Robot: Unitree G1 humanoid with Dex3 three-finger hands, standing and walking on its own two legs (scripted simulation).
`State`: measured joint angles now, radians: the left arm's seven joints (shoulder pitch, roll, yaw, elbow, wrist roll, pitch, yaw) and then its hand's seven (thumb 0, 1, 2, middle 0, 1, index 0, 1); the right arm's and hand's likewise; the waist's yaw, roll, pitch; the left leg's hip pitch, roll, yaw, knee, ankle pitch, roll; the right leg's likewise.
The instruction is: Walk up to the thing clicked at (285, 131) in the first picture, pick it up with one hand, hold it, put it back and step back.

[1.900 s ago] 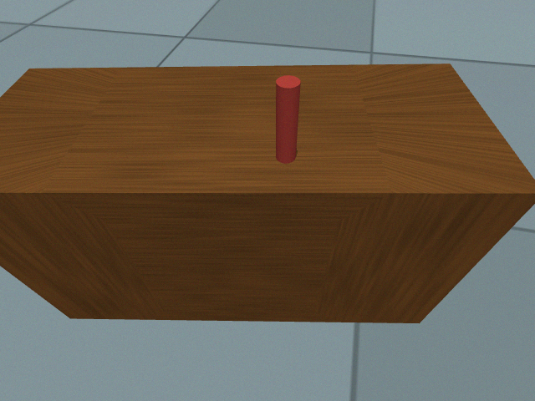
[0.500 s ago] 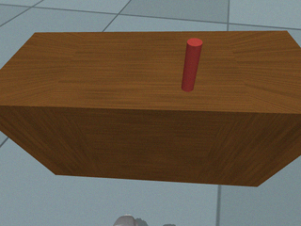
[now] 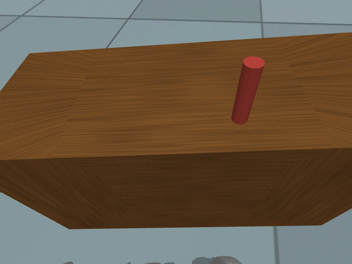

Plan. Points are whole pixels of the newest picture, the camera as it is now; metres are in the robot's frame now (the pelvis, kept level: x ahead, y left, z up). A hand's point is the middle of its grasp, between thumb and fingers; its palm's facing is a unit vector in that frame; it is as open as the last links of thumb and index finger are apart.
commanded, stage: walk up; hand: right
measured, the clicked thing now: (245, 94) +0.49 -0.17 +0.09
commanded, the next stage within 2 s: stand in 1.28 s
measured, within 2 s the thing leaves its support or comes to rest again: neither
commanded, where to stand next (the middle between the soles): +0.07 +0.02 m, yaw -1 degrees
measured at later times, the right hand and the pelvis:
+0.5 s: hand out of the picture +0.12 -0.23 -0.12, palm faces +0.00 +0.92 -0.39, open 7.4 cm; pelvis +0.02 +0.04 +0.02, yaw -2 degrees
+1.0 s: hand out of the picture +0.09 -0.23 -0.13, palm faces +0.00 +0.94 -0.34, open 7.4 cm; pelvis +0.01 +0.02 +0.03, yaw -2 degrees
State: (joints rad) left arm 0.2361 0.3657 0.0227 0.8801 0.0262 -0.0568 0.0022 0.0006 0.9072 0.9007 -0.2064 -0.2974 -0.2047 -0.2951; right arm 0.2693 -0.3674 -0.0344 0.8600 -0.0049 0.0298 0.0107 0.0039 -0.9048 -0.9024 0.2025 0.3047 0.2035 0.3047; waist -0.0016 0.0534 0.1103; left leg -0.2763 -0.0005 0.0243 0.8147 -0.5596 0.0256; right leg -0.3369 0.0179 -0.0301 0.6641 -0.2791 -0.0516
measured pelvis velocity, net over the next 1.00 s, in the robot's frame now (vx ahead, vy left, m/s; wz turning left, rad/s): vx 0.01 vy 0.02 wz -0.03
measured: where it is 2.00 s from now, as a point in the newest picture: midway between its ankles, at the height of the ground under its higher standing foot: outside the picture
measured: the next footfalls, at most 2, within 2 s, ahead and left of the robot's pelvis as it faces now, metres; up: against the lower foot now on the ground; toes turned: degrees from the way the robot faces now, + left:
none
